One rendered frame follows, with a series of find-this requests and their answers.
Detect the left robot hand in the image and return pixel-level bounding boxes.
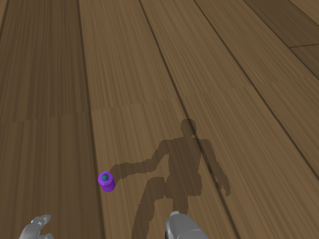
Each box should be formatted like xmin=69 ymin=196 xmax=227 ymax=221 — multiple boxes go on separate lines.
xmin=19 ymin=214 xmax=54 ymax=239

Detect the bottle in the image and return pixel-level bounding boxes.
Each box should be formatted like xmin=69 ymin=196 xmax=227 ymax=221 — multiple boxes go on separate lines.
xmin=98 ymin=171 xmax=115 ymax=192

